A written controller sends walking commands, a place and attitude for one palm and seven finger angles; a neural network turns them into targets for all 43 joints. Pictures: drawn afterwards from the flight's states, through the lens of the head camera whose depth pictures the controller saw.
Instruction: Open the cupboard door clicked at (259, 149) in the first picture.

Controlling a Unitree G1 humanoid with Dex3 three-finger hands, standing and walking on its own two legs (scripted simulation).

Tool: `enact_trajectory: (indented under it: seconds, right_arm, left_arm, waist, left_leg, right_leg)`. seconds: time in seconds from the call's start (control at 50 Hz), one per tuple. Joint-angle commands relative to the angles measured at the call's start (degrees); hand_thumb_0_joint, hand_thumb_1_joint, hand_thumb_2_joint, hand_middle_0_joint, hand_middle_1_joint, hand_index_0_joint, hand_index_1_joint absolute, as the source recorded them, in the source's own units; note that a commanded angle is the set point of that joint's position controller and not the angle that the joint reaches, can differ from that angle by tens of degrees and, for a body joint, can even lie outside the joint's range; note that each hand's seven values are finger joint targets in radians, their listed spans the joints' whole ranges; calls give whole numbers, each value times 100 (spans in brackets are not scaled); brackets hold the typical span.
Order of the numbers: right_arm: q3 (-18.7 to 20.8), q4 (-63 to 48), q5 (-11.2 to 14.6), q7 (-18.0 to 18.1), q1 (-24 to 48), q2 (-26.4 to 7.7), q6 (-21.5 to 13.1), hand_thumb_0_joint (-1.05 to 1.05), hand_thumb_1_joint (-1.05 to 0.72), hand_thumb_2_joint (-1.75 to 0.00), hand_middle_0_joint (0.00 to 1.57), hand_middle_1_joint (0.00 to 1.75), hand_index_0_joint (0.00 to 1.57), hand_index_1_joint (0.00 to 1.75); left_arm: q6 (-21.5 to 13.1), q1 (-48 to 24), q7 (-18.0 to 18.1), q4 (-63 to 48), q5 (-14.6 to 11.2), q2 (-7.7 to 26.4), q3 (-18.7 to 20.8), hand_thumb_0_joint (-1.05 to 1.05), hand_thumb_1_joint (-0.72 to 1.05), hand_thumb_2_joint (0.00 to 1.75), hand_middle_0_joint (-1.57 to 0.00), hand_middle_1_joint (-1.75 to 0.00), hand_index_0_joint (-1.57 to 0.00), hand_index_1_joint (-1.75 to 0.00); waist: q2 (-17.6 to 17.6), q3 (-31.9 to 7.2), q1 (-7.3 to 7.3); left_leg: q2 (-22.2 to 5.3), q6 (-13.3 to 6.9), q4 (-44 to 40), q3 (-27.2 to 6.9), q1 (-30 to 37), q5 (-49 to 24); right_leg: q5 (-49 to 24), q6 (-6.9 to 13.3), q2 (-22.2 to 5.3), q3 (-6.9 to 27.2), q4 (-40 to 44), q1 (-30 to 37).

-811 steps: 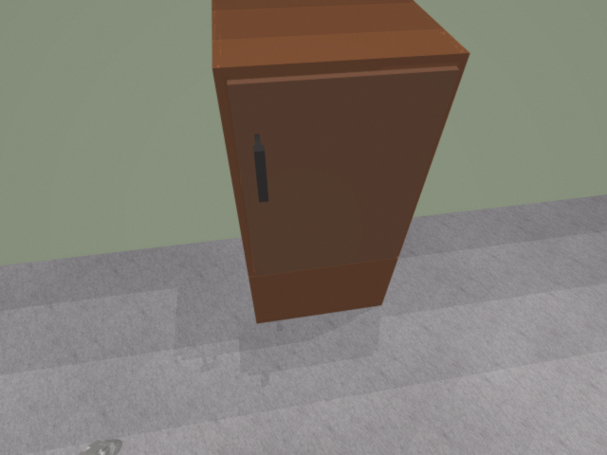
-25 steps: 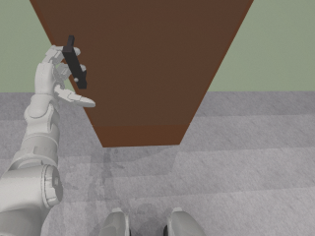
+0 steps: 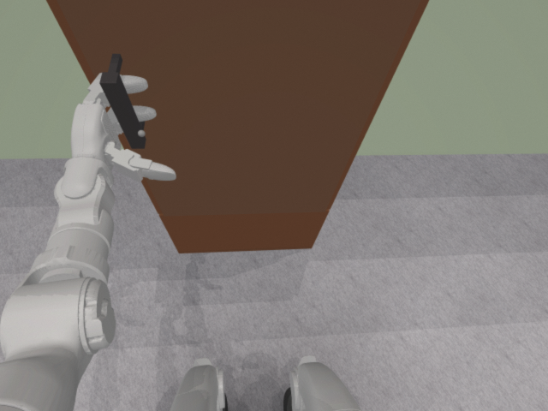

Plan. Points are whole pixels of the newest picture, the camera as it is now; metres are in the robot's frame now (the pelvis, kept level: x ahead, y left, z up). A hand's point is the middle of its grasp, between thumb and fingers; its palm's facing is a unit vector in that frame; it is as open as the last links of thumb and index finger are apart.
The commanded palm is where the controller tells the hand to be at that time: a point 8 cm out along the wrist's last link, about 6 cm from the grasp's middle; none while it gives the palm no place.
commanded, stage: slide the fingers in behind the handle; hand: left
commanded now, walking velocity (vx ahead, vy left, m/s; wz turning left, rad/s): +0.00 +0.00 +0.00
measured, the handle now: (127, 104) +0.55 +0.18 +0.07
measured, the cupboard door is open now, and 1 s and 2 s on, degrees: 0 0 36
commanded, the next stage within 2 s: close the thumb around the handle in 0.22 s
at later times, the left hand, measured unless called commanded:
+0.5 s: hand (142, 130) +0.50 +0.16 +0.07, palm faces -0.02 -1.00 -0.02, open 13.1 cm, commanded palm +0.48 +0.21 +0.07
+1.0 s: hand (139, 133) +0.49 +0.16 +0.08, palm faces -0.01 -1.00 -0.01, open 5.6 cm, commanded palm +0.47 +0.21 +0.07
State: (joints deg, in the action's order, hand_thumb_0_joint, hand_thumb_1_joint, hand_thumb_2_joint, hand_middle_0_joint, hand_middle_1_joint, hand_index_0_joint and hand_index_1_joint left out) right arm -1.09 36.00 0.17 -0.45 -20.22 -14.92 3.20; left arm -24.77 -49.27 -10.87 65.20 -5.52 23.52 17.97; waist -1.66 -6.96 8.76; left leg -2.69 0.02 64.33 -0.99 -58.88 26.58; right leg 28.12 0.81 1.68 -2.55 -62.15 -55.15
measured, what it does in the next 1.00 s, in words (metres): stands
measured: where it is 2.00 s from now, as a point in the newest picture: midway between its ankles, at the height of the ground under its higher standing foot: outside the picture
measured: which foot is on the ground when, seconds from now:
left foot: down 0.00-1.00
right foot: down 0.00-1.00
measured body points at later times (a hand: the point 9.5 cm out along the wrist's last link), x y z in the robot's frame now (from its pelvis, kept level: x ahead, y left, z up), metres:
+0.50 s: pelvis +0.01 +0.00 +0.00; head +0.13 +0.02 +0.44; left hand +0.50 +0.21 +0.08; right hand +0.03 -0.26 -0.11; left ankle +0.03 +0.12 -0.65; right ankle +0.01 -0.12 -0.65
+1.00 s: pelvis +0.01 +0.00 +0.00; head +0.12 +0.02 +0.44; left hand +0.49 +0.22 +0.08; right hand +0.04 -0.26 -0.11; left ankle +0.03 +0.12 -0.65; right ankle +0.01 -0.12 -0.65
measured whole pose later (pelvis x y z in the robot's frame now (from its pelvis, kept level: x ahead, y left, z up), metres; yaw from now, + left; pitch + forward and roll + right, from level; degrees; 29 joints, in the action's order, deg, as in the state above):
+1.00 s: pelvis +0.01 +0.00 +0.00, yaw +0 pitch +21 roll -2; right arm -0.7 36.2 0.2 -0.7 -20.0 -14.5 3.9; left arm -25.2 -46.4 -10.3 62.5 -6.5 21.6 17.5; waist -1.8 -7.4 7.9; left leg -2.5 -0.3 63.2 -0.6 -57.0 27.0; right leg 28.3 0.5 1.6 -2.1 -60.8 -53.3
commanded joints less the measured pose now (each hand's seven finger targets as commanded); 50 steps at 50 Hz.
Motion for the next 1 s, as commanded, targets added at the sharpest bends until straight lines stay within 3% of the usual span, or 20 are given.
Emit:
enact_trajectory:
  seconds: [0.0,0.04,0.08,0.1,0.14,0.16,0.24,0.3,0.36,0.42,0.5,0.54,0.6,0.62,0.7,0.78,0.8,0.82,0.94,0.98]
  right_arm:
    - [308,-335,-21,119,-838,-974,-120,0,-90,-90,20,30,20,30]
    - [316,-330,-37,109,-852,-971,-132,0,-90,-90,20,30,20,30]
    - [325,-342,-50,105,-905,-994,-128,0,-90,-90,20,30,20,30]
    - [329,-346,-44,106,-889,-976,-120,0,-90,-90,20,30,20,30]
    - [329,-321,-37,95,-913,-965,-110,0,-90,-90,20,30,20,30]
    - [328,-334,-42,86,-933,-953,-112,0,-90,-90,20,30,20,30]
    - [338,-322,-28,100,-932,-981,-78,0,-90,-90,20,30,20,30]
    - [350,-332,-25,85,-926,-944,-76,0,-90,-90,20,30,20,30]
    - [346,-340,-38,76,-943,-951,-78,0,-90,-90,20,30,20,30]
    - [352,-340,-33,54,-899,-932,-68,0,-90,-90,20,30,20,30]
    - [349,-362,-29,82,-891,-962,-44,0,-90,-90,20,30,20,30]
    - [353,-366,-23,71,-850,-923,-45,0,-90,-90,20,30,20,30]
    - [376,-368,-32,68,-859,-943,-44,0,-90,-90,20,30,20,30]
    - [368,-374,-23,55,-825,-913,-47,0,-90,-90,20,30,20,30]
    - [379,-356,-20,67,-840,-939,-30,0,-90,-90,20,30,20,30]
    - [377,-360,-16,65,-802,-919,-33,0,-90,-90,20,30,20,30]
    - [382,-367,-13,64,-791,-928,-27,0,-90,-90,20,30,20,30]
    - [373,-357,-5,67,-782,-927,-26,0,-90,-90,20,30,20,30]
    - [372,-331,-21,76,-772,-939,-47,0,-90,-90,20,30,20,30]
    - [383,-342,-32,81,-771,-938,-59,0,-90,-90,20,30,20,30]
  left_arm:
    - [-380,-2697,4,-1104,-85,1244,161,0,-50,30,-30,-120,-30,-120]
    - [-377,-2777,15,-1199,-66,1148,87,0,-50,30,-30,-120,-30,-120]
    - [-412,-2627,44,-1246,-62,1405,339,0,-50,30,-30,-120,-30,-120]
    - [-395,-2637,34,-1249,-65,1273,223,0,-50,30,-30,-120,-30,-120]
    - [-386,-2744,25,-1331,-58,1203,140,0,-50,30,-30,-120,-30,-120]
    - [-386,-2668,31,-1289,-80,1112,117,0,-50,30,-30,-120,-30,-120]
    - [-335,-2544,31,-1337,-89,1374,310,0,-50,30,-30,-120,-30,-120]
    - [-368,-2417,6,-1402,-105,1142,179,0,-50,30,-30,-120,-30,-120]
    - [-403,-2371,37,-1425,-138,1238,288,0,-33,37,-31,-122,-31,-122]
    - [-402,-2359,41,-1396,-105,966,49,0,-16,44,-32,-124,-32,-124]
    - [-406,-2262,65,-1388,-83,1356,363,0,6,54,-34,-126,-34,-126]
    - [-423,-2333,26,-1414,-79,1020,86,0,17,59,-35,-127,-35,-127]
    - [-492,-2177,35,-1516,-121,1072,183,0,34,66,-36,-129,-36,-129]
    - [-477,-2211,24,-1555,-135,837,-15,0,40,68,-36,-130,-36,-130]
    - [-442,-2069,47,-1528,-141,1076,209,0,62,78,-38,-132,-38,-132]
    - [-477,-2165,56,-1655,-144,909,62,0,84,88,-40,-134,-40,-134]
    - [-467,-2004,63,-1540,-144,953,122,0,90,90,-40,-135,-40,-135]
    - [-453,-2084,56,-1506,-147,851,10,0,90,90,-40,-135,-40,-135]
    - [-492,-2207,37,-1501,-140,905,36,0,90,90,-40,-135,-40,-135]
    - [-556,-2200,44,-1655,-142,988,112,0,90,90,-40,-135,-40,-135]
  waist:
    - [-364,-2574,156]
    - [-468,-2658,159]
    - [-483,-2915,43]
    - [-394,-2893,122]
    - [-463,-2769,134]
    - [-468,-2766,123]
    - [-320,-2763,93]
    - [-452,-2833,61]
    - [-416,-2721,32]
    - [-387,-2614,93]
    - [-362,-2690,-2]
    - [-392,-2565,82]
    - [-512,-2863,-27]
    - [-566,-2779,32]
    - [-403,-2812,-44]
    - [-400,-2757,3]
    - [-398,-2675,-44]
    - [-293,-2537,49]
    - [-338,-2601,36]
    - [-514,-2868,-32]
  left_leg:
    - [191,-188,-613,-165,2036,-1419]
    - [190,-186,-601,-170,2134,-1462]
    - [184,-172,-590,-177,2256,-1711]
    - [183,-190,-568,-156,2225,-1727]
    - [176,-178,-604,-168,2232,-1704]
    - [193,-190,-576,-163,2255,-1750]
    - [193,-197,-610,-109,2082,-1712]
    - [181,-172,-616,-143,2351,-1954]
    - [186,-171,-638,-147,2316,-1987]
    - [182,-168,-651,-136,2325,-1905]
    - [197,-171,-655,-105,2196,-1901]
    - [184,-163,-670,-123,2316,-1873]
    - [167,-127,-659,-172,2602,-2153]
    - [170,-131,-656,-153,2635,-2180]
    - [183,-139,-655,-135,2509,-2187]
    - [184,-141,-685,-153,2551,-2176]
    - [183,-132,-698,-147,2519,-2088]
    - [176,-144,-714,-150,2490,-2011]
    - [177,-140,-712,-174,2507,-1916]
    - [179,-125,-678,-173,2646,-2112]
  right_leg:
    - [-1529,14,125,166,869,775]
    - [-1526,19,122,153,856,709]
    - [-1704,35,128,132,797,833]
    - [-1779,11,128,153,820,848]
    - [-1755,18,132,128,830,818]
    - [-1784,30,153,124,821,791]
    - [-1892,1,136,176,880,1048]
    - [-2010,27,149,125,844,942]
    - [-2035,41,159,102,841,994]
    - [-1971,20,150,105,877,885]
    - [-2053,22,137,145,855,1081]
    - [-1968,23,141,105,879,909]
    - [-2066,51,149,72,810,886]
    - [-2091,44,153,64,833,829]
    - [-2203,36,148,91,830,1026]
    - [-2181,33,149,78,845,988]
    - [-2091,42,150,78,874,965]
    - [-2039,31,155,72,906,900]
    - [-1915,40,142,69,897,856]
    - [-2048,53,138,82,828,906]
